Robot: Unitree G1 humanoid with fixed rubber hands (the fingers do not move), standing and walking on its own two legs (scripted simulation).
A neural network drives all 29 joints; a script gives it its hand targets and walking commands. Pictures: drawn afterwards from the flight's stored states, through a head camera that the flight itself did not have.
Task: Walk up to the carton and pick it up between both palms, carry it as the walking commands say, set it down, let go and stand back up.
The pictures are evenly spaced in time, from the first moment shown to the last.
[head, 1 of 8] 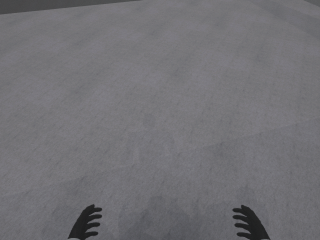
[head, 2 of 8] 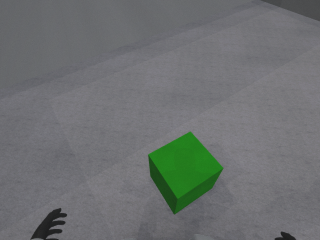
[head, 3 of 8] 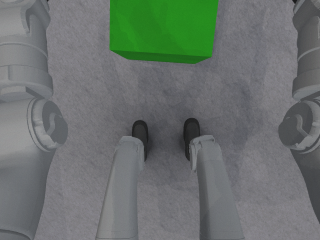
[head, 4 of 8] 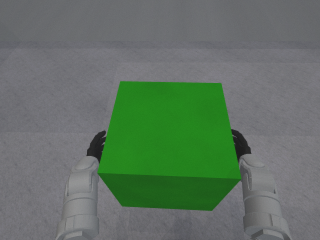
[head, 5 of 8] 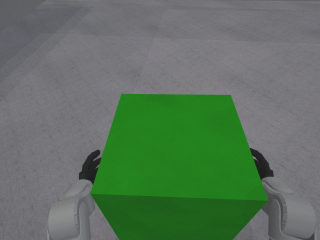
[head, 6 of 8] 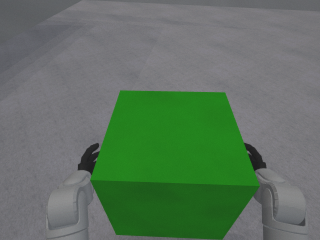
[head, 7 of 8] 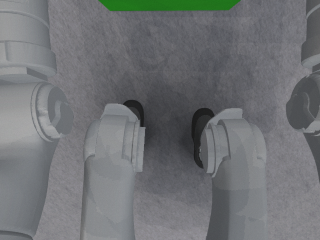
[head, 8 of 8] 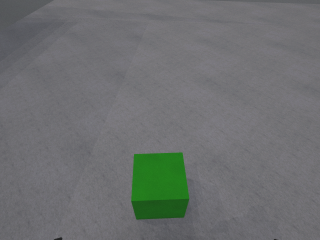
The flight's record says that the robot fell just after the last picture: no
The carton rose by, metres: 0.65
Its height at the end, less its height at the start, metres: +0.00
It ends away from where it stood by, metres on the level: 2.81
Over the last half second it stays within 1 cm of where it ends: yes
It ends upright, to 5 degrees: yes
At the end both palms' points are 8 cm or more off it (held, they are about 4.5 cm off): yes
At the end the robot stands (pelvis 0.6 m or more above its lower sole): yes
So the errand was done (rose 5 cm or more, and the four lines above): yes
